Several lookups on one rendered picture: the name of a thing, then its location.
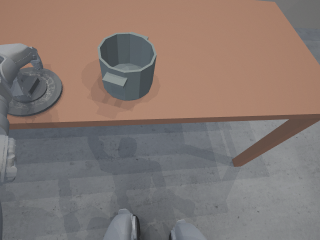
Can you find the pot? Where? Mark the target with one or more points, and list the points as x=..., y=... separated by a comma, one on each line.
x=127, y=62

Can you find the knob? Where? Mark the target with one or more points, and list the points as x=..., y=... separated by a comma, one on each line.
x=29, y=82

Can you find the right robot shin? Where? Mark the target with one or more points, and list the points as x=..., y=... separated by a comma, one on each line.
x=180, y=222

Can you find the lid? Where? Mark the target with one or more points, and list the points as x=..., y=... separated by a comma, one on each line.
x=45, y=95

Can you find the left robot forearm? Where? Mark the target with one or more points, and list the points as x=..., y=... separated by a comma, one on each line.
x=8, y=72

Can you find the table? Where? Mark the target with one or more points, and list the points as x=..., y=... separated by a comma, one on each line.
x=216, y=61

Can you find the robot left hand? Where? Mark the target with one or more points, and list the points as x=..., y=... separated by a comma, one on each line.
x=21, y=55

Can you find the robot right thigh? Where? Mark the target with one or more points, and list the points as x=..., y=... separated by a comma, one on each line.
x=186, y=231

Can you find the robot left upper arm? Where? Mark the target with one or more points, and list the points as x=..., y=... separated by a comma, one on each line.
x=8, y=166

